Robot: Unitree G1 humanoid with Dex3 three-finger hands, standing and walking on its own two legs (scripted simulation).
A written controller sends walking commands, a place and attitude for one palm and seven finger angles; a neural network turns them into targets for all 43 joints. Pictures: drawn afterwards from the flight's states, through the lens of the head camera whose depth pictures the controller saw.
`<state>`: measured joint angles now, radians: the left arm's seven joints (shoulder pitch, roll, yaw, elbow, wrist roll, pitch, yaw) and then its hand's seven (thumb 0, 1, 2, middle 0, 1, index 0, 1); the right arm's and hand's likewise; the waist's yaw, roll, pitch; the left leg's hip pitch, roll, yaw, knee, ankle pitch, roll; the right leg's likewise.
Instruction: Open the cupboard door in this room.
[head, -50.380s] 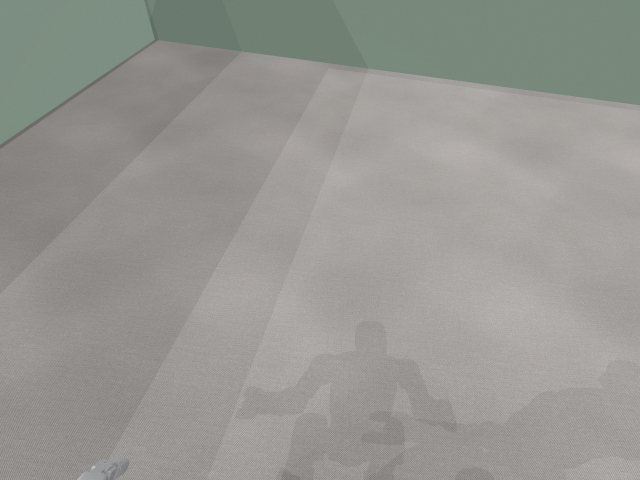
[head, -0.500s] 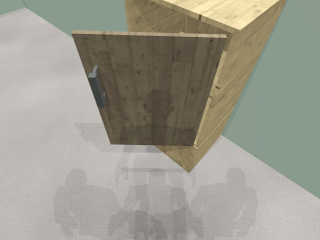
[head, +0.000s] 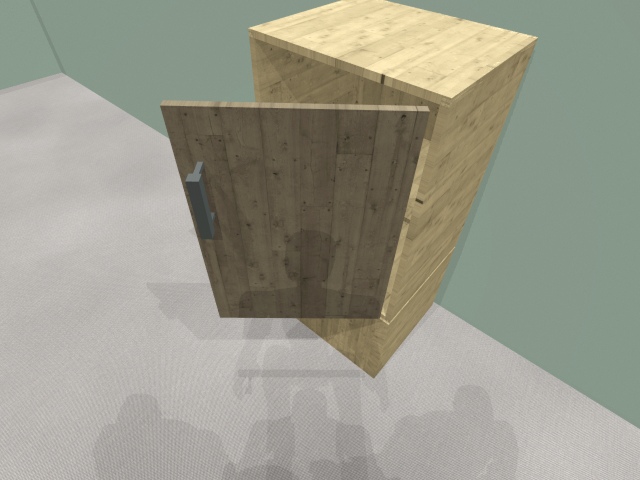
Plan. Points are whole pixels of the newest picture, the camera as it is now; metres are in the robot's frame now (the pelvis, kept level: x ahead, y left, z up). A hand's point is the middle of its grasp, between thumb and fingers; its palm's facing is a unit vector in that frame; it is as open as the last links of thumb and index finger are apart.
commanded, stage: come to a stop and stand still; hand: left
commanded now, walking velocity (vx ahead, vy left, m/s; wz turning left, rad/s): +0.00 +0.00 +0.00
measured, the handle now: (203, 201) +0.57 +0.24 +0.02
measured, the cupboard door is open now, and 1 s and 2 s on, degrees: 41 41 41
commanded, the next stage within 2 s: look again from close up in 0.36 s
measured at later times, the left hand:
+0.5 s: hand out of the picture -0.06 +0.16 -0.18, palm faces +0.04 -0.99 -0.14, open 7.3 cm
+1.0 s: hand out of the picture -0.03 +0.16 -0.18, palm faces +0.03 -0.99 -0.14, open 7.3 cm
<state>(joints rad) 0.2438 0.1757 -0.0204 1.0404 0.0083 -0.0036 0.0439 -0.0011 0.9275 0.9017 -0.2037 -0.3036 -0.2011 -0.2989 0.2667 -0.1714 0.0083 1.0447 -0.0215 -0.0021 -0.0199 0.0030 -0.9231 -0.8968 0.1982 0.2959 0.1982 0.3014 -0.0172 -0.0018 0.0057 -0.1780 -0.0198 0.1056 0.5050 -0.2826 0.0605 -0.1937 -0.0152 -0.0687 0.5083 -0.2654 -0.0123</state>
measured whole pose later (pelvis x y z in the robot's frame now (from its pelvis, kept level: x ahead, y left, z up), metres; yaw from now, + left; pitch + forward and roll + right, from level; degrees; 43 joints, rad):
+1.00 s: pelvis -0.01 +0.01 +0.01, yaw +0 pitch -2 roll +0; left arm 0.34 0.12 -0.01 1.10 0.01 -0.01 0.04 0.00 0.91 0.90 -0.20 -0.30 -0.20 -0.30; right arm 0.32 -0.10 0.01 1.14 -0.01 -0.02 -0.02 0.00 -0.91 -0.90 0.20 0.30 0.20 0.30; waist 0.00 -0.03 0.02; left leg -0.19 -0.04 0.11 0.42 -0.21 0.08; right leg -0.21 -0.03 -0.07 0.43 -0.20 0.00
